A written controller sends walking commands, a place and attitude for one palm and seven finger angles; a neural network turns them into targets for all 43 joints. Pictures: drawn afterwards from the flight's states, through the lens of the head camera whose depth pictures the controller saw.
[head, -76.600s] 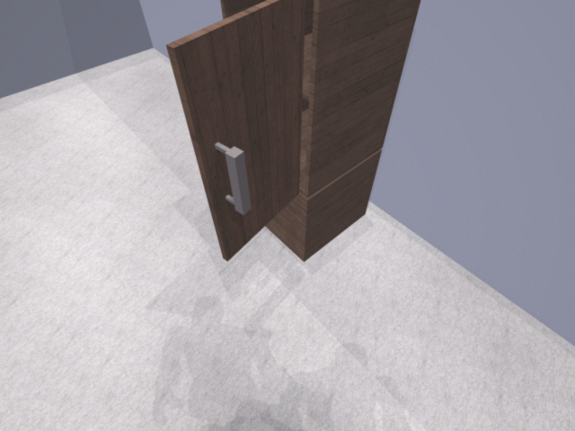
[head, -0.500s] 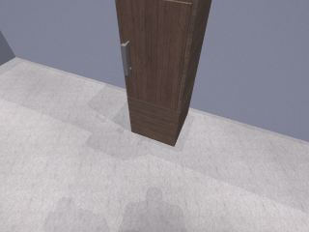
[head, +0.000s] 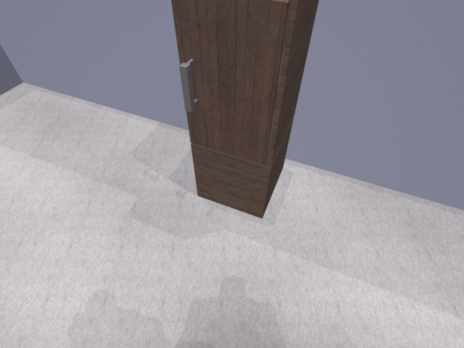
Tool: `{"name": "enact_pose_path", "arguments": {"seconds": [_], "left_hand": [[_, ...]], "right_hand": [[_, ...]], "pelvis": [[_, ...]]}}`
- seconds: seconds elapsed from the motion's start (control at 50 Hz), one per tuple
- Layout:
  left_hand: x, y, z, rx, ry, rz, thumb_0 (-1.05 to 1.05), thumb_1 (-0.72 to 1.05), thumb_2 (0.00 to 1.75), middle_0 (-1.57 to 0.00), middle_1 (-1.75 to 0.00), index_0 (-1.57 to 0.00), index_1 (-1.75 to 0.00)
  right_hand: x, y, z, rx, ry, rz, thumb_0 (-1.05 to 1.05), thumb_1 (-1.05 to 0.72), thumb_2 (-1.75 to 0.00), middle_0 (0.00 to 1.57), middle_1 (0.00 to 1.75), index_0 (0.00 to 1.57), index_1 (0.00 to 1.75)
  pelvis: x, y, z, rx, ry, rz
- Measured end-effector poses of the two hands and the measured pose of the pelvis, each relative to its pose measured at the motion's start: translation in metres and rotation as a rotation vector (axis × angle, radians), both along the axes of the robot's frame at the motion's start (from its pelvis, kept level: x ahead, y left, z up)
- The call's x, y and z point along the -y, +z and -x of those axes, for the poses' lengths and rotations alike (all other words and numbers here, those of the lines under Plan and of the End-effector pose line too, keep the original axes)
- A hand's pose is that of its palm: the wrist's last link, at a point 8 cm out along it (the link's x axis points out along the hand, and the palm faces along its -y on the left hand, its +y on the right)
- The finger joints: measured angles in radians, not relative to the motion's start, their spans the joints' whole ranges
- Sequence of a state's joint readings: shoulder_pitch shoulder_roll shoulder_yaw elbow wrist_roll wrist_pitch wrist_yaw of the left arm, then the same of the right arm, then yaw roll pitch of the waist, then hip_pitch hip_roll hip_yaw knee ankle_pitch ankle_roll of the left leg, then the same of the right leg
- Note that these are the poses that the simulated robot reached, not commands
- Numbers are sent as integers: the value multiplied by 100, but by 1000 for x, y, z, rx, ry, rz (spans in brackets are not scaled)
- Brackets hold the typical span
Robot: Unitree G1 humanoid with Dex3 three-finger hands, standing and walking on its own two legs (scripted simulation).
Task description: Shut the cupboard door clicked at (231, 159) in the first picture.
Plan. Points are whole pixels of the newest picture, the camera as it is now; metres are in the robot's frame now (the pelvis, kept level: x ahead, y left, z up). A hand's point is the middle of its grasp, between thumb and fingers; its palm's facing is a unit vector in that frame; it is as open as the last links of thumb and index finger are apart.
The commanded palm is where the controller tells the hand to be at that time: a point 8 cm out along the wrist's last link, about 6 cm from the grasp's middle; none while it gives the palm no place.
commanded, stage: look to check the result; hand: left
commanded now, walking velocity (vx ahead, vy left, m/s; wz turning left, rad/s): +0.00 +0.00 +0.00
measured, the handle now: (190, 85) +0.92 +0.20 -0.05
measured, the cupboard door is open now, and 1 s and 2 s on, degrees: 0 0 0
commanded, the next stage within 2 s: stand and wait in 0.02 s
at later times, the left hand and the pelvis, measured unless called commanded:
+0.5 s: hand out of the picture +0.00 +0.17 -0.17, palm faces +0.03 -0.98 -0.20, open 7.4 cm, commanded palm none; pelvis +0.01 -0.01 +0.00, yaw +0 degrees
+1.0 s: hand out of the picture +0.02 +0.17 -0.17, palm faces +0.03 -0.98 -0.21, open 7.4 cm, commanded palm none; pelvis +0.03 -0.01 +0.00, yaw +0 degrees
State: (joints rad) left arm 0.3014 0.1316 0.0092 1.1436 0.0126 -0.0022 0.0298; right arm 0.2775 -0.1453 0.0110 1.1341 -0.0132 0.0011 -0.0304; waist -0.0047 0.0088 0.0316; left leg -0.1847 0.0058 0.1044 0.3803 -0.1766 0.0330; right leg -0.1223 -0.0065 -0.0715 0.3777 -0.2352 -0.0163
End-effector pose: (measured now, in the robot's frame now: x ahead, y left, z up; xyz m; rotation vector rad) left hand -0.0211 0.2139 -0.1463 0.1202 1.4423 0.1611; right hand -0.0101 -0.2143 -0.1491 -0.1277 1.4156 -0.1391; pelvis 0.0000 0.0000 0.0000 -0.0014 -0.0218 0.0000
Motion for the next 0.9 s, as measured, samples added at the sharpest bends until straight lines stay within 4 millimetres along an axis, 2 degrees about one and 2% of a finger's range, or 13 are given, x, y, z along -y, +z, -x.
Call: {"name": "enact_pose_path", "arguments": {"seconds": [0.22,0.54,0.9], "left_hand": [[-1,0,-13,13,-6,-2,0,91,90,-20,-30,-20,-30],[-5,3,-20,4,-4,-23,0,91,90,-20,-30,-20,-30],[-1,4,-35,19,-10,-29,0,91,90,-20,-30,-20,-30]], "right_hand": [[6,2,-8,2,4,12,0,-91,-90,20,30,19,30],[15,2,-22,3,16,20,0,-91,-90,20,30,19,30],[27,4,-41,22,28,33,0,-91,-90,20,30,19,30]], "pelvis": [[2,1,-7,0,1,0],[6,1,-16,-1,4,-3],[13,2,-25,-3,5,-6]]}}
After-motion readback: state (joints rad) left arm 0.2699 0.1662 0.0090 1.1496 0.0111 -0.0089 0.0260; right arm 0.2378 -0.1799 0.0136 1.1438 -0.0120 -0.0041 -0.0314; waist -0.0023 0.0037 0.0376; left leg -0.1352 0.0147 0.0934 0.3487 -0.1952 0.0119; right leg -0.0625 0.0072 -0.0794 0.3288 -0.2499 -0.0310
